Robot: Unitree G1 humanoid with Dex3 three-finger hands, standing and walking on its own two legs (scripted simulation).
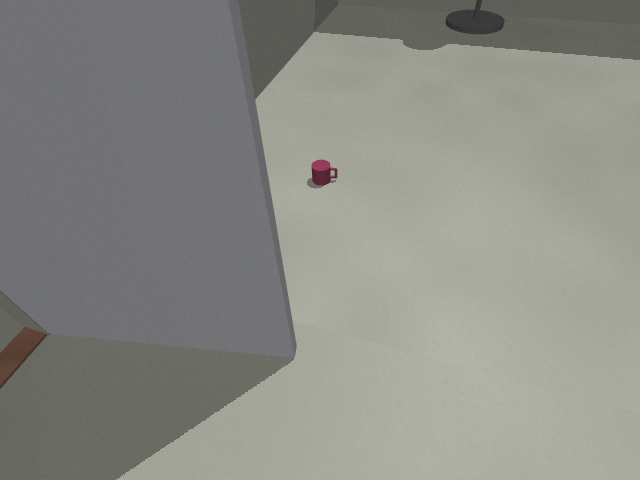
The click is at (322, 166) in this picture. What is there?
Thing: mug
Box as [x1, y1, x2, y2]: [312, 160, 336, 185]
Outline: 312,163 312,180 314,183 319,185 326,184 331,177 336,177 336,168 330,168 329,163 327,161 316,160
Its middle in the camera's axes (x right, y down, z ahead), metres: +0.01 -0.33 +1.95
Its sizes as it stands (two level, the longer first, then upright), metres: 0.128 0.094 0.092
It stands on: the floor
